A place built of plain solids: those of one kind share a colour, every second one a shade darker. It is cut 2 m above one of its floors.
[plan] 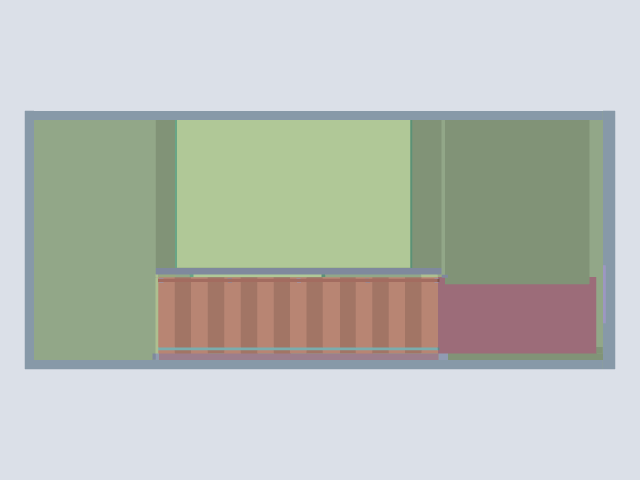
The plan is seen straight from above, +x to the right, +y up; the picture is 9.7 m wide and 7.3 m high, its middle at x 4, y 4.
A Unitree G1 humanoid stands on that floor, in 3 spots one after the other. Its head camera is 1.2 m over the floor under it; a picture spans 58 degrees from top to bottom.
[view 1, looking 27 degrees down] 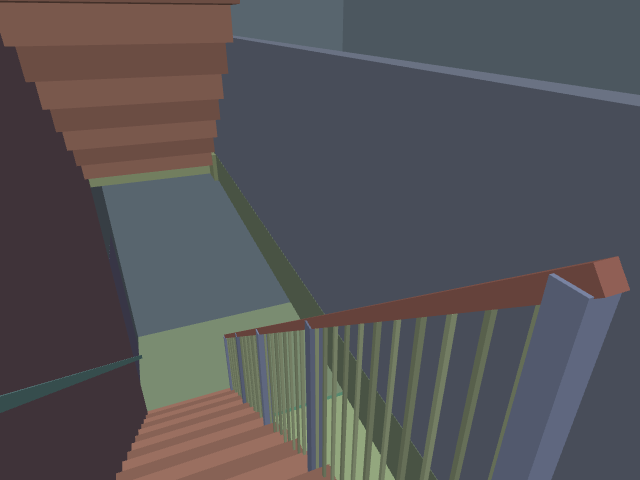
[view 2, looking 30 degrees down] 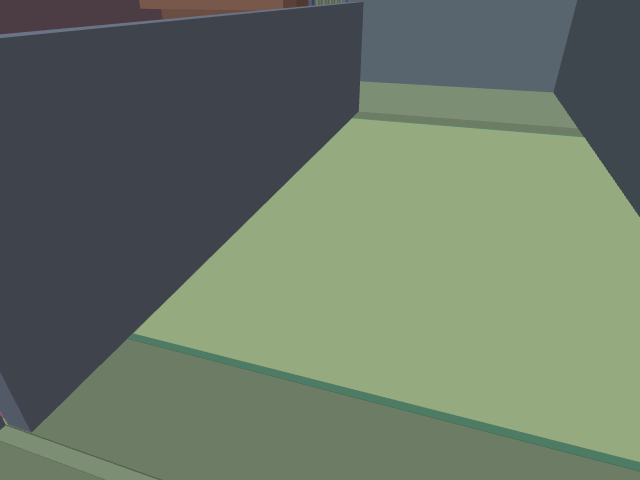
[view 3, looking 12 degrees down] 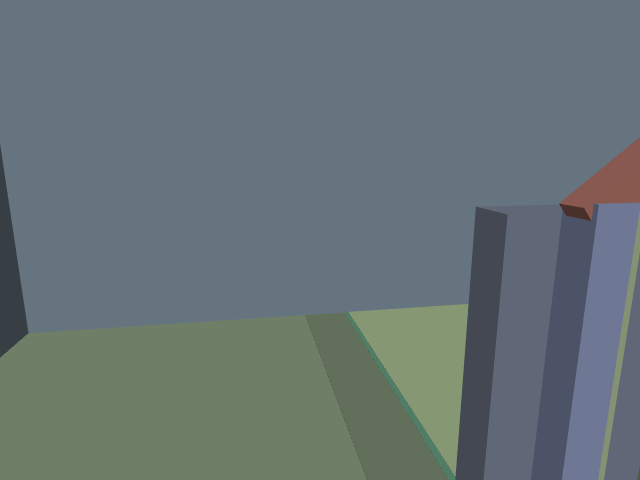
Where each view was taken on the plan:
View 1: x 6.10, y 2.85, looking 158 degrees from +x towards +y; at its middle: guard_panel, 1.86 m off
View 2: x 6.40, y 4.70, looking -162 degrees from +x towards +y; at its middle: corr_field_top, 2.40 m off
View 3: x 1.09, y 2.85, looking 80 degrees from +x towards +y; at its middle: wall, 3.08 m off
